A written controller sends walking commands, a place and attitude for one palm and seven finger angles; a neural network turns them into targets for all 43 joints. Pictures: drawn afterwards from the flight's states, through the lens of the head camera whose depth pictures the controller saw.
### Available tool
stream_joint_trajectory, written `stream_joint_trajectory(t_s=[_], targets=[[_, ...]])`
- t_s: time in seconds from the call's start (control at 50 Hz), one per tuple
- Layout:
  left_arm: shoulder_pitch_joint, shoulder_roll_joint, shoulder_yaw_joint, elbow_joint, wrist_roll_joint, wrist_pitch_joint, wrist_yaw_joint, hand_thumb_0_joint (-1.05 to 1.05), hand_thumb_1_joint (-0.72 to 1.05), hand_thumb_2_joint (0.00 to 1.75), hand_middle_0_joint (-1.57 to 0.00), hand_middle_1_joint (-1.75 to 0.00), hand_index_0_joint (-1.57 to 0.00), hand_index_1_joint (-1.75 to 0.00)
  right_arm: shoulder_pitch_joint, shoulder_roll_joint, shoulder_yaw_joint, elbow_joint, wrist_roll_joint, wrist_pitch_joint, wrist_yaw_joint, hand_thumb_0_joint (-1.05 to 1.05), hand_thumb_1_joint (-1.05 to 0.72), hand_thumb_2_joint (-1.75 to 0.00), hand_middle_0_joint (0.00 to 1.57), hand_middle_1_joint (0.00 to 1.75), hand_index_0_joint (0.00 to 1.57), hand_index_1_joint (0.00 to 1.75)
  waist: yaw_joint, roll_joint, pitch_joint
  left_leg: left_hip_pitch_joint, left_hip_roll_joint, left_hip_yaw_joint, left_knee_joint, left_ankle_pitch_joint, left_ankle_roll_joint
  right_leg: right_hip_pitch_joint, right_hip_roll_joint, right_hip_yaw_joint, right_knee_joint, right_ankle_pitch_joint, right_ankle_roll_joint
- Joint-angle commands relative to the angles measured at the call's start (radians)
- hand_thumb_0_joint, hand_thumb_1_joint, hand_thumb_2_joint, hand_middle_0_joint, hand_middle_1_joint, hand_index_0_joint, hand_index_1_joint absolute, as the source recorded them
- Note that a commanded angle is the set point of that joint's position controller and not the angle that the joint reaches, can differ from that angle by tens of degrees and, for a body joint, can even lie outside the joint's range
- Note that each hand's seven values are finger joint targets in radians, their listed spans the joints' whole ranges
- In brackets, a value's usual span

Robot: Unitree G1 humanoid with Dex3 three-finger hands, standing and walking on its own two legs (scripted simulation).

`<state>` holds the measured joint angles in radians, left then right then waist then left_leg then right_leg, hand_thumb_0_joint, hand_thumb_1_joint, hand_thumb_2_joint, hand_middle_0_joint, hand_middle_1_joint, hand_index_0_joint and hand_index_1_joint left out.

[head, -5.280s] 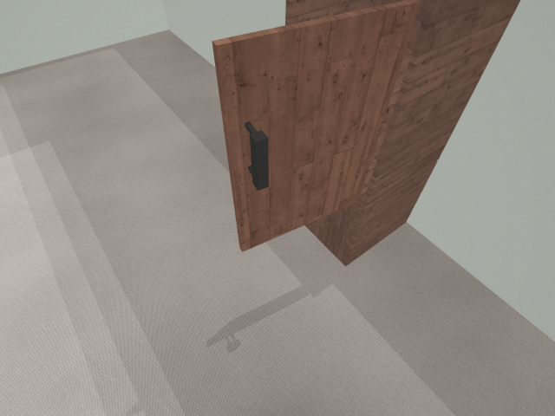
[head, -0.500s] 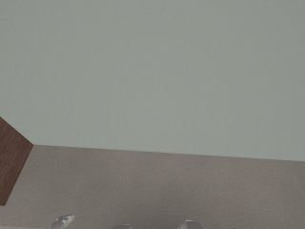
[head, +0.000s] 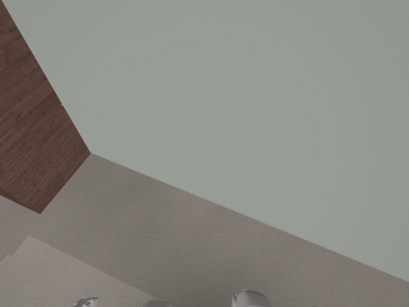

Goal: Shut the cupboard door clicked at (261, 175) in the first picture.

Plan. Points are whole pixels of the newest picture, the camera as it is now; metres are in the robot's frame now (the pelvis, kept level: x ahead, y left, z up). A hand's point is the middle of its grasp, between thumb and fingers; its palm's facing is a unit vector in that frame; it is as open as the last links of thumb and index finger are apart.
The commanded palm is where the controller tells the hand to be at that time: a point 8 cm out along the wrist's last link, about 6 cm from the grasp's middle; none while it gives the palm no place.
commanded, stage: turn to face it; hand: left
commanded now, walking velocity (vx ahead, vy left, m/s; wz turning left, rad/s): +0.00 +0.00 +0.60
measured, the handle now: out of the picture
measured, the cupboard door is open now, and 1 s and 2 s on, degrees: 81 81 81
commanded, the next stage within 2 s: take the last steps up to it in 1.60 s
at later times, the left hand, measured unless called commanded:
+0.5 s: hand out of the picture +0.01 +0.18 -0.18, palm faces +0.33 -0.92 -0.22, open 7.4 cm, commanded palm none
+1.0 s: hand out of the picture +0.00 +0.15 -0.15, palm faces +0.58 -0.78 -0.25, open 7.4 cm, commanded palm none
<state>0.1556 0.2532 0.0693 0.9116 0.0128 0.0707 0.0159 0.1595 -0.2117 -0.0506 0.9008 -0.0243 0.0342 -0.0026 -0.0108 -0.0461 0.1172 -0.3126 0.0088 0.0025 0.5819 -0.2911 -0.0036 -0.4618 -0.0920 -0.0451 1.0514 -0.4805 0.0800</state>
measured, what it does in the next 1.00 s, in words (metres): steps on the spot, turning left: right foot, then left foot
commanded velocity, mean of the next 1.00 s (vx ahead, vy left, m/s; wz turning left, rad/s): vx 0.00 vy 0.00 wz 0.60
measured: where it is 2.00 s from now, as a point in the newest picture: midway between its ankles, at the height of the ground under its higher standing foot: outside the picture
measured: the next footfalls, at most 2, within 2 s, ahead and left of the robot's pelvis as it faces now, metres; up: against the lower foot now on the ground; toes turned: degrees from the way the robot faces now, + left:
right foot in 0.14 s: +0.06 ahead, -0.16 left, +0.00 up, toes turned +3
left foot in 0.46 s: +0.02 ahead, +0.09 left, +0.00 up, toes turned +22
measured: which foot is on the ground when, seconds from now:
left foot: down 0.00-0.14, up 0.16-0.44, down 0.46-0.78, up 0.80-1.00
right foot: up 0.00-0.12, down 0.14-0.46, up 0.48-0.76, down 0.78-1.00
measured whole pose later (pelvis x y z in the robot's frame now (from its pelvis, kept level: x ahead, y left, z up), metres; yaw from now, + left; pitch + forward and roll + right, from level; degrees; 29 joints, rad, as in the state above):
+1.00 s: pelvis +0.05 -0.06 +0.01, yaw +37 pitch +1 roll +2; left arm 0.20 0.20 0.04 0.88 0.02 0.01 0.02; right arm 0.14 -0.24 -0.07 0.92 -0.01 0.08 0.03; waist -0.02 -0.03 0.11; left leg -0.41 0.01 0.07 0.88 -0.47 -0.06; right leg -0.21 -0.13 -0.15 0.54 -0.33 0.02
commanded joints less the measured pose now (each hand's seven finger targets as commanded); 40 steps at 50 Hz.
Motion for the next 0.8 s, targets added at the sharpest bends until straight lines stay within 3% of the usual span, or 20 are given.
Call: stream_joint_trajectory(t_s=[0.0,0.08,0.1,0.12,0.14,0.18,0.22,0.32,0.38,0.4,0.42,0.44,0.46,0.5,0.58,0.7,0.72,0.74,0.76,0.78], targets=[[-0.016,0.055,0.016,-0.102,-0.004,-0.039,-0.007,0.0,0.9,0.9,-0.2,-0.3,-0.2,-0.3,0.028,-0.223,-0.065,-0.053,-0.007,-0.012,-0.013,0.0,-0.9,-0.9,0.2,0.3,0.2,0.3,-0.016,0.22,-0.171,0.134,0.214,-0.228,-0.182,0.429,0.15,0.038,0.033,0.007,-0.171,0.015,-0.003],[0.112,0.076,0.026,-0.076,-0.005,-0.054,0.0,0.0,0.9,0.9,-0.2,-0.3,-0.2,-0.3,-0.045,-0.215,-0.07,-0.078,0.002,0.004,-0.006,0.0,-0.9,-0.9,0.2,0.3,0.2,0.3,0.048,0.198,-0.168,-0.048,0.147,-0.244,-0.092,0.259,0.092,0.323,0.069,-0.021,-0.537,0.21,-0.017],[0.162,0.149,0.041,-0.073,0.009,-0.067,0.008,0.0,0.9,0.9,-0.2,-0.3,-0.2,-0.3,-0.054,-0.16,-0.065,-0.098,0.012,0.007,0.001,0.0,-0.9,-0.9,0.2,0.3,0.2,0.3,0.074,0.001,-0.163,-0.186,0.04,-0.16,0.07,0.038,0.026,0.429,-0.088,0.153,-0.73,0.194,-0.055],[0.153,0.235,0.054,-0.078,0.019,-0.073,0.015,0.0,0.9,0.9,-0.2,-0.3,-0.2,-0.3,-0.046,-0.099,-0.054,-0.119,0.015,0.006,0.008,0.0,-0.9,-0.9,0.2,0.3,0.2,0.3,0.075,-0.293,-0.141,-0.296,-0.087,-0.009,0.338,-0.307,-0.04,0.415,-0.366,0.427,-0.827,0.257,-0.18],[0.126,0.231,0.041,-0.093,0.011,-0.069,0.013,0.0,0.9,0.9,-0.2,-0.3,-0.2,-0.3,-0.041,-0.128,-0.055,-0.125,0.006,0.01,0.017,0.0,-0.9,-0.9,0.2,0.3,0.2,0.3,0.062,-0.215,-0.13,-0.246,-0.027,-0.06,0.521,-0.322,-0.021,0.281,-0.394,0.387,-0.814,0.241,-0.244],[0.047,0.141,0.023,-0.106,0.008,-0.078,0.019,0.0,0.9,0.9,-0.2,-0.3,-0.2,-0.3,-0.041,-0.126,-0.06,-0.087,0.004,0.019,0.018,0.0,-0.9,-0.9,0.2,0.3,0.2,0.3,0.01,-0.244,-0.104,-0.286,0.016,-0.058,0.671,-0.219,-0.039,0.283,-0.279,0.241,-0.738,0.466,-0.217],[0.027,0.117,0.018,-0.115,0.013,-0.077,0.021,0.0,0.9,0.9,-0.2,-0.3,-0.2,-0.3,-0.043,-0.091,-0.046,-0.076,0.011,0.024,0.028,0.0,-0.9,-0.9,0.2,0.3,0.2,0.3,-0.001,-0.191,-0.116,-0.216,0.026,-0.004,0.551,-0.195,-0.056,0.286,-0.235,0.083,-0.702,0.608,-0.196],[0.116,0.176,0.037,-0.075,0.017,-0.08,0.016,0.0,0.9,0.9,-0.2,-0.3,-0.2,-0.3,-0.095,-0.058,-0.025,-0.089,0.018,0.011,0.036,0.0,-0.9,-0.9,0.2,0.3,0.2,0.3,0.052,-0.143,-0.149,-0.109,-0.003,0.093,0.181,-0.188,-0.053,0.402,-0.264,0.027,-0.619,0.758,-0.195],[0.105,0.184,0.043,-0.067,0.007,-0.073,0.009,0.0,0.9,0.9,-0.2,-0.3,-0.2,-0.3,-0.037,-0.078,-0.028,-0.079,0.014,0.006,0.032,0.0,-0.9,-0.9,0.2,0.3,0.2,0.3,0.018,-0.139,-0.16,0.038,-0.015,0.114,-0.02,-0.03,-0.035,0.34,-0.25,-0.03,-0.538,0.687,-0.137],[0.086,0.174,0.042,-0.071,0.002,-0.068,0.006,0.0,0.9,0.9,-0.2,-0.3,-0.2,-0.3,0.008,-0.113,-0.035,-0.069,0.014,0.001,0.033,0.0,-0.9,-0.9,0.2,0.3,0.2,0.3,-0.012,-0.077,-0.176,0.148,0.013,0.076,-0.132,0.081,-0.019,0.264,-0.237,-0.067,-0.446,0.6,-0.095],[0.09,0.124,0.04,-0.098,-0.007,-0.061,0.001,0.0,0.9,0.9,-0.2,-0.3,-0.2,-0.3,0.068,-0.208,-0.058,-0.065,0.004,-0.009,0.027,0.0,-0.9,-0.9,0.2,0.3,0.2,0.3,-0.044,0.177,-0.226,0.304,0.211,-0.185,-0.193,0.322,0.07,0.065,-0.14,-0.134,-0.242,0.324,-0.023],[0.034,0.069,0.014,-0.145,-0.007,-0.056,-0.001,0.0,0.9,0.9,-0.2,-0.3,-0.2,-0.3,0.139,-0.299,-0.081,-0.055,-0.001,-0.006,0.016,0.0,-0.9,-0.9,0.2,0.3,0.2,0.3,-0.084,0.377,-0.219,0.356,0.424,-0.442,-0.222,0.681,0.228,-0.127,-0.031,-0.099,-0.032,-0.204,0.022],[-0.025,0.098,0.018,-0.162,0.005,-0.046,0.005,0.0,0.9,0.9,-0.2,-0.3,-0.2,-0.3,0.174,-0.301,-0.081,-0.035,-0.003,-0.005,0.008,0.0,-0.9,-0.9,0.2,0.3,0.2,0.3,-0.099,0.244,-0.231,0.309,0.419,-0.432,-0.207,0.524,0.264,-0.134,-0.028,0.002,0.074,-0.182,0.003],[-0.047,0.085,0.021,-0.131,0.002,-0.045,0.004,0.0,0.9,0.9,-0.2,-0.3,-0.2,-0.3,0.08,-0.243,-0.068,-0.053,-0.003,-0.015,-0.012,0.0,-0.9,-0.9,0.2,0.3,0.2,0.3,-0.052,0.274,-0.182,0.219,0.308,-0.344,-0.203,0.462,0.209,-0.146,-0.031,0.049,0.111,-0.046,0.003],[-0.013,0.066,0.019,-0.101,-0.002,-0.037,-0.005,0.0,0.9,0.9,-0.2,-0.3,-0.2,-0.3,0.03,-0.215,-0.057,-0.054,-0.004,-0.017,-0.016,0.0,-0.9,-0.9,0.2,0.3,0.2,0.3,-0.016,0.207,-0.162,0.17,0.221,-0.241,-0.194,0.49,0.162,-0.032,0.011,0.029,-0.058,0.02,0.003],[0.071,0.074,0.022,-0.086,-0.005,-0.05,0.0,0.0,0.9,0.9,-0.2,-0.3,-0.2,-0.3,-0.029,-0.217,-0.068,-0.07,-0.001,0.001,-0.007,0.0,-0.9,-0.9,0.2,0.3,0.2,0.3,0.027,0.206,-0.156,-0.01,0.159,-0.289,-0.142,0.311,0.116,0.266,0.083,-0.015,-0.449,0.153,-0.016],[0.116,0.097,0.029,-0.081,-0.004,-0.06,0.005,0.0,0.9,0.9,-0.2,-0.3,-0.2,-0.3,-0.043,-0.194,-0.065,-0.079,0.005,0.002,-0.004,0.0,-0.9,-0.9,0.2,0.3,0.2,0.3,0.054,0.153,-0.168,-0.082,0.114,-0.272,-0.075,0.229,0.079,0.381,0.047,0.021,-0.609,0.224,-0.026],[0.15,0.185,0.047,-0.077,0.011,-0.071,0.015,0.0,0.9,0.9,-0.2,-0.3,-0.2,-0.3,-0.035,-0.133,-0.058,-0.097,0.016,0.003,0.003,0.0,-0.9,-0.9,0.2,0.3,0.2,0.3,0.072,-0.097,-0.174,-0.257,-0.011,-0.148,0.122,-0.034,0.006,0.499,-0.18,0.265,-0.756,0.216,-0.092],[0.144,0.239,0.051,-0.084,0.017,-0.072,0.017,0.0,0.9,0.9,-0.2,-0.3,-0.2,-0.3,-0.042,-0.116,-0.055,-0.117,0.013,0.003,0.009,0.0,-0.9,-0.9,0.2,0.3,0.2,0.3,0.074,-0.265,-0.159,-0.278,-0.078,-0.033,0.389,-0.333,-0.034,0.411,-0.399,0.426,-0.812,0.299,-0.216],[0.112,0.204,0.04,-0.094,0.011,-0.076,0.021,0.0,0.9,0.9,-0.2,-0.3,-0.2,-0.3,-0.026,-0.139,-0.061,-0.102,0.006,0.013,0.013,0.0,-0.9,-0.9,0.2,0.3,0.2,0.3,0.051,-0.201,-0.137,-0.251,-0.026,-0.077,0.562,-0.295,-0.021,0.296,-0.381,0.374,-0.798,0.26,-0.25]])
